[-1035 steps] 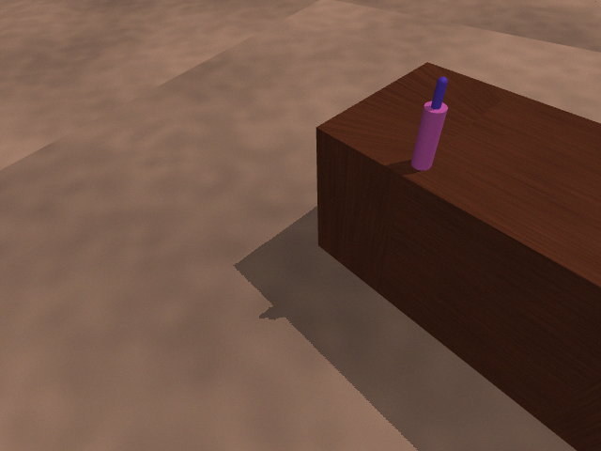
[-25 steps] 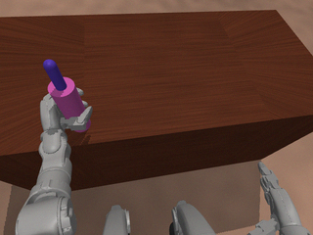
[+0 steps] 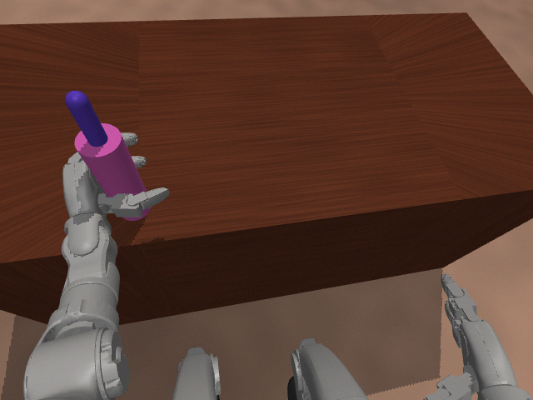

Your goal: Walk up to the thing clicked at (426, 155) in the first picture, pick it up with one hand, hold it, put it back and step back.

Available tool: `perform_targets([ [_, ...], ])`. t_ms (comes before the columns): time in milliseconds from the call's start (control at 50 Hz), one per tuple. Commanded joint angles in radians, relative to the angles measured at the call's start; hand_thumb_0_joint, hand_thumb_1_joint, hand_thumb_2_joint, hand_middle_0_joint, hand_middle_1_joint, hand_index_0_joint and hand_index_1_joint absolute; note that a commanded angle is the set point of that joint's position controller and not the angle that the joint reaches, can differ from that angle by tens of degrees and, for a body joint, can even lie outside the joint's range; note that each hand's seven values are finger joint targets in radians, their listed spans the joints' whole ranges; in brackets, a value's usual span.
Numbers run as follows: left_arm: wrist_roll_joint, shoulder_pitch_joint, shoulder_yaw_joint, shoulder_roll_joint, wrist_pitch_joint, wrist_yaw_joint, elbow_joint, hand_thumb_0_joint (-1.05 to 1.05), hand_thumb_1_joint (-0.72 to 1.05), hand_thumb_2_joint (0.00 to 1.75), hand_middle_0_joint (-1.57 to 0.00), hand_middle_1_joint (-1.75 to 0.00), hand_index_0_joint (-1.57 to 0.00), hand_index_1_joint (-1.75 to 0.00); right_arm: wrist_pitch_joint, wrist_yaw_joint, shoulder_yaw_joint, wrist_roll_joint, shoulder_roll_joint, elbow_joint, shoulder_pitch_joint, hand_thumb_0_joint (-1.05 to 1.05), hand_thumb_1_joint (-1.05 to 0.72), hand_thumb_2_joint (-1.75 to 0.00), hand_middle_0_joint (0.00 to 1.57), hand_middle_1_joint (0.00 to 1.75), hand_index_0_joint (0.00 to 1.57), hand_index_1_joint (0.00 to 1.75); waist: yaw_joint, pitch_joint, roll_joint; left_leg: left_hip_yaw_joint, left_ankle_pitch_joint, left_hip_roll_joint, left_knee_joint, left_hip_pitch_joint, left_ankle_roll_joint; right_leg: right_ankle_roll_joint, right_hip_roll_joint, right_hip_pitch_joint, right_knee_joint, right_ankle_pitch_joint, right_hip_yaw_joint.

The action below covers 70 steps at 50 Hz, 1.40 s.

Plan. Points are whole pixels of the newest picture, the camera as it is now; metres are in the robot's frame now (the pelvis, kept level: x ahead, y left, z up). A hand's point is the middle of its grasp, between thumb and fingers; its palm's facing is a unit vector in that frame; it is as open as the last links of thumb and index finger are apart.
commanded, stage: open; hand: left
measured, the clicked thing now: (111, 163) +0.46 +0.20 +0.06
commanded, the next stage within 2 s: withdraw in 0.08 s
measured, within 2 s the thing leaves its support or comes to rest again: neither
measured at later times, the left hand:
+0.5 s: hand (86, 153) +0.47 +0.23 +0.07, palm faces +0.19 -0.98 -0.03, open 16.8 cm
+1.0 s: hand out of the picture +0.44 +0.31 +0.13, palm faces +0.32 -0.90 -0.31, open 17.2 cm
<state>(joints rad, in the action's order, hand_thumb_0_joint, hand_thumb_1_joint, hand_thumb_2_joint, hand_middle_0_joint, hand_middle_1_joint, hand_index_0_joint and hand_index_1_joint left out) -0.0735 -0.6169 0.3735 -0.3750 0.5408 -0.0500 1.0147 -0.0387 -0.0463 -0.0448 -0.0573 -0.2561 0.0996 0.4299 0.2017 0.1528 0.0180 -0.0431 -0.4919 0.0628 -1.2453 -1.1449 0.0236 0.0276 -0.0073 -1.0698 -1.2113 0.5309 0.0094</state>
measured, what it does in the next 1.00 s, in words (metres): rises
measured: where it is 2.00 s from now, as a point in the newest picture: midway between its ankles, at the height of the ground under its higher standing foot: outside the picture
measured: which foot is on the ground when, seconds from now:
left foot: down 0.00-1.00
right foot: down 0.00-1.00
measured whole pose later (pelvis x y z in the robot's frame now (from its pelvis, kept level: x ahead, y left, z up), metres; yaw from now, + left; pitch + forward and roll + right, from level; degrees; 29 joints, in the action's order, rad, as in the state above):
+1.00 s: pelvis +0.03 +0.00 +0.07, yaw +0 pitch +11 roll -1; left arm 0.01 -0.53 0.35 -0.56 0.11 -0.01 0.92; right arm -0.14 0.02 -0.06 0.05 -0.27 -0.10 0.40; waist 0.08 0.12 0.01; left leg 0.01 -0.39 0.05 -0.86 -0.67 0.01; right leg 0.03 0.01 -0.62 -0.84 0.42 -0.03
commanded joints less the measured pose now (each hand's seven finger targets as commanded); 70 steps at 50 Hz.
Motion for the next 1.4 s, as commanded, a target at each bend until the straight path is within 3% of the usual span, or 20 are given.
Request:
perform_targets([
  [0,-0.005,-0.373,-0.002,-0.176,0.063,-0.001,-0.233,0.0,-0.38,0.26,-0.52,-0.4,-0.53,-0.4,0.056,0.019,-0.099,0.005,-0.139,0.18,0.035,0.0,0.53,-0.05,0.05,0.05,0.05,0.05,-0.004,0.461,-0.17,0.011,0.211,-0.034,0.161,0.409,-0.027,-0.04,-0.025,0.165,0.155,-0.252,0.023],
  [40,-0.012,-0.304,-0.02,-0.114,0.05,-0.007,-0.16,0.0,-0.42,0.23,-0.45,-0.34,-0.45,-0.34,0.057,0.018,-0.109,0.004,-0.151,0.188,0.017,0.0,0.53,-0.05,0.05,0.05,0.05,0.05,0.005,0.435,-0.147,0.002,0.236,-0.027,0.16,0.398,-0.024,-0.044,-0.029,0.137,0.149,-0.258,0.032],
  [80,-0.008,-0.378,0.008,-0.19,0.065,0.004,-0.268,0.0,-0.45,0.17,-0.38,-0.26,-0.38,-0.26,0.053,0.022,-0.108,0.003,-0.154,0.178,0.04,0.0,0.53,-0.05,0.05,0.05,0.05,0.05,-0.001,0.469,-0.164,0.009,0.241,-0.031,0.156,0.411,-0.027,-0.039,-0.027,0.164,0.156,-0.278,0.025],
  [160,-0.013,-0.308,-0.015,-0.125,0.054,0.0,-0.203,0.0,-0.52,0.07,-0.26,-0.15,-0.26,-0.15,0.057,0.02,-0.106,0.008,-0.14,0.184,0.041,0.0,0.53,-0.05,0.05,0.05,0.05,0.05,0.003,0.429,-0.126,0.013,0.224,-0.032,0.155,0.389,-0.031,-0.034,-0.024,0.167,0.163,-0.272,0.015],
  [260,-0.006,-0.391,0.052,-0.278,0.069,-0.005,-0.37,0.0,-0.43,0.1,-0.08,-0.08,-0.09,-0.07,0.036,0.024,-0.138,0.007,-0.172,0.174,0.057,0.0,0.55,-0.05,0.05,0.05,0.05,0.05,-0.032,0.545,-0.216,0.01,0.332,-0.032,0.156,0.485,-0.02,-0.042,-0.023,0.213,0.147,-0.338,0.02],
  [320,-0.026,-0.34,0.054,-0.246,0.035,-0.021,-0.321,0.0,-0.45,0.09,-0.06,-0.05,-0.07,-0.05,0.028,0.026,-0.127,0.015,-0.168,0.219,0.04,0.0,0.54,-0.05,0.05,0.05,0.05,0.05,-0.037,0.529,-0.173,0.011,0.367,-0.031,0.168,0.491,-0.021,-0.037,-0.026,0.26,0.163,-0.376,0.021],
  [360,-0.021,-0.405,0.091,-0.346,0.026,-0.021,-0.428,0.0,-0.43,0.08,-0.06,-0.04,-0.06,-0.04,0.012,0.029,-0.118,0.016,-0.156,0.141,0.071,0.0,0.54,-0.05,0.05,0.05,0.05,0.05,-0.063,0.516,-0.255,0.018,0.384,-0.032,0.183,0.519,-0.014,-0.039,-0.021,0.262,0.172,-0.376,0.013],
  [480,-0.045,-0.375,0.093,-0.35,-0.082,-0.075,-0.319,0.0,-0.49,0.03,-0.06,-0.03,-0.07,-0.02,-0.01,0.043,-0.09,0.03,-0.142,0.112,0.024,0.0,0.54,-0.05,0.05,0.05,0.05,0.05,-0.073,0.445,-0.207,0.025,0.348,-0.031,0.241,0.53,-0.019,-0.035,-0.02,0.312,0.245,-0.354,0.008],
  [680,-0.092,-0.376,0.011,-0.296,-0.225,-0.187,-0.23,0.0,-0.55,0.07,-0.05,-0.05,-0.05,-0.05,0.023,0.07,-0.039,0.061,-0.126,-0.057,-0.028,0.0,0.6,-0.05,0.05,0.05,0.05,0.05,-0.071,0.318,-0.107,0.038,0.295,-0.027,0.348,0.573,-0.036,-0.03,-0.024,0.36,0.356,-0.34,0.012],
  [700,0.034,-0.274,-0.002,-0.427,-0.282,-0.128,-0.156,0.0,-0.57,0.05,-0.06,-0.06,-0.06,-0.06,0.0,0.077,-0.114,0.073,-0.186,-0.02,0.013,0.0,0.58,-0.05,0.05,0.05,0.05,0.05,-0.094,0.346,-0.077,0.05,0.319,-0.038,0.399,0.647,-0.029,-0.027,-0.022,0.419,0.394,-0.357,0.024],
  [740,0.024,-0.406,-0.006,-0.425,-0.311,-0.081,-0.302,0.0,-0.57,0.06,-0.06,-0.06,-0.06,-0.06,-0.024,0.073,-0.056,0.085,-0.142,-0.03,-0.017,0.0,0.57,-0.05,0.05,0.05,0.05,0.05,-0.104,0.371,-0.1,0.057,0.343,-0.046,0.41,0.664,-0.028,-0.022,-0.019,0.473,0.412,-0.4,0.013],
  [780,0.049,-0.376,0.037,-0.506,-0.336,-0.044,-0.31,0.0,-0.57,0.06,-0.06,-0.08,-0.06,-0.08,-0.038,0.077,-0.101,0.095,-0.166,-0.049,-0.056,0.0,0.55,-0.06,0.05,0.05,0.05,0.05,-0.129,0.383,-0.08,0.054,0.378,-0.042,0.426,0.682,-0.03,-0.023,-0.018,0.518,0.413,-0.421,0.016],
  [860,0.078,-0.305,0.047,-0.531,-0.365,0.024,-0.281,0.0,-0.44,0.08,-0.04,-0.04,-0.03,-0.05,-0.053,0.08,-0.093,0.11,-0.155,-0.011,-0.086,0.0,0.48,-0.08,0.05,0.05,0.05,0.05,-0.147,0.297,-0.062,0.062,0.346,-0.047,0.479,0.675,-0.031,-0.026,-0.015,0.554,0.456,-0.375,0.015],
  [960,0.079,-0.181,-0.019,-0.406,-0.391,0.064,-0.306,0.0,-0.37,0.08,-0.04,-0.04,-0.04,-0.04,-0.046,0.075,-0.043,0.114,-0.094,-0.03,-0.022,0.0,0.46,-0.08,0.05,0.05,0.05,0.05,-0.149,0.262,-0.101,0.081,0.364,-0.054,0.505,0.722,-0.027,-0.023,-0.005,0.567,0.49,-0.402,0.009],
  [1000,0.072,-0.098,-0.019,-0.393,-0.41,0.074,-0.357,0.0,-0.41,0.07,-0.05,-0.04,-0.04,-0.04,-0.031,0.081,-0.097,0.118,-0.139,-0.034,-0.031,0.0,0.47,-0.08,0.05,0.05,0.05,0.05,-0.158,0.266,-0.11,0.084,0.392,-0.051,0.513,0.761,-0.023,-0.023,-0.006,0.571,0.495,-0.42,0.013],
  [1040,0.064,-0.05,-0.056,-0.335,-0.425,0.075,-0.479,0.0,-0.41,0.07,-0.05,-0.04,-0.04,-0.04,-0.02,0.072,-0.064,0.12,-0.113,-0.033,-0.026,0.0,0.47,-0.08,0.05,0.05,0.05,0.05,-0.171,0.253,-0.14,0.081,0.4,-0.049,0.521,0.771,-0.017,-0.027,-0.006,0.574,0.498,-0.413,0.021],
  [1140,0.037,0.268,-0.077,-0.242,-0.461,0.09,-0.763,0.0,-0.45,0.06,-0.05,-0.05,-0.05,-0.05,-0.009,0.079,-0.081,0.13,-0.122,-0.036,-0.025,0.0,0.47,-0.07,0.05,0.05,0.05,0.05,-0.196,0.233,-0.119,0.076,0.464,-0.042,0.536,0.815,-0.01,-0.031,-0.007,0.602,0.497,-0.439,0.041],
  [1200,0.019,0.508,-0.039,-0.235,-0.483,0.113,-0.937,0.0,-0.46,0.05,-0.06,-0.06,-0.06,-0.05,-0.013,0.092,-0.14,0.139,-0.166,-0.063,-0.014,0.0,0.47,-0.07,0.05,0.05,0.05,0.05,-0.199,0.143,-0.079,0.078,0.414,-0.043,0.554,0.774,-0.009,-0.029,-0.006,0.612,0.508,-0.409,0.042],
  [1280,0.009,0.652,-0.01,-0.231,-0.486,0.139,-1.21,0.0,-0.45,0.04,-0.05,-0.05,-0.05,-0.04,-0.013,0.107,-0.135,0.138,-0.139,-0.055,-0.007,0.0,0.48,-0.07,0.06,0.05,0.05,0.05,-0.209,0.142,-0.123,0.08,0.393,-0.045,0.555,0.779,-0.006,-0.027,-0.004,0.621,0.502,-0.387,0.038],
  [1380,0.003,0.947,-0.102,-0.082,-0.503,0.137,-1.264,0.0,-0.4,0.04,-0.04,-0.04,-0.05,-0.03,-0.002,0.119,-0.111,0.128,-0.099,-0.072,0.011,0.0,0.49,-0.06,0.06,0.05,0.05,0.05,-0.2,0.063,-0.069,0.081,0.37,-0.046,0.538,0.737,-0.017,-0.022,-0.002,0.587,0.492,-0.38,0.041],
])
